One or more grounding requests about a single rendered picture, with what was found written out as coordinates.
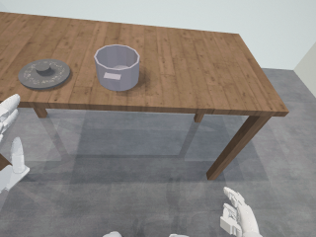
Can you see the pot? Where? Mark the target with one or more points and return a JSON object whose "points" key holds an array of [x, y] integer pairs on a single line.
{"points": [[117, 67]]}

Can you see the right robot hand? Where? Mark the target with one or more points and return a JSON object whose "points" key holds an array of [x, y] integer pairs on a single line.
{"points": [[240, 220]]}

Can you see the table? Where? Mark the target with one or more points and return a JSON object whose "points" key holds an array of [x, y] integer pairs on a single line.
{"points": [[181, 71]]}

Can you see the knob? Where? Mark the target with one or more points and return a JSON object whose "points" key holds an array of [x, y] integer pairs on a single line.
{"points": [[43, 68]]}

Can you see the lid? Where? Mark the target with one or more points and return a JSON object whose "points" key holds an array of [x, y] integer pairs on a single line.
{"points": [[59, 73]]}

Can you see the left robot hand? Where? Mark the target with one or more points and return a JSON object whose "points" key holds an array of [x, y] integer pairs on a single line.
{"points": [[12, 175]]}

